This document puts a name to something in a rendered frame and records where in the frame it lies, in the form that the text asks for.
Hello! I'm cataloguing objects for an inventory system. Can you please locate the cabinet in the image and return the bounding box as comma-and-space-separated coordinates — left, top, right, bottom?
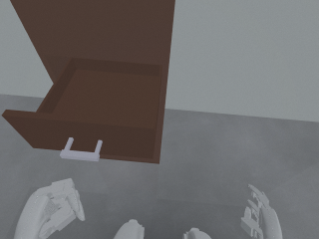
10, 0, 175, 164

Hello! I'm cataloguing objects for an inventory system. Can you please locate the left robot thigh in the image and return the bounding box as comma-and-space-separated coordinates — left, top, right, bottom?
114, 222, 145, 239

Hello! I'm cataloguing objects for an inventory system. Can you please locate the robot left hand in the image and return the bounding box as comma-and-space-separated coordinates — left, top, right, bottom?
13, 178, 86, 239

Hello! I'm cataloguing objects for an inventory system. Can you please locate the robot right hand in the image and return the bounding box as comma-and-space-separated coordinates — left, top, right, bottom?
240, 184, 283, 239

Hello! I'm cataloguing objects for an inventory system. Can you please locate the drawer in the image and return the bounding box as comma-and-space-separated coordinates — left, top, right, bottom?
2, 57, 162, 159

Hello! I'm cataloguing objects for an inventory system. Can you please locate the handle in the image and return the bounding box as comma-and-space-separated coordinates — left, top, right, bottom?
60, 137, 103, 161

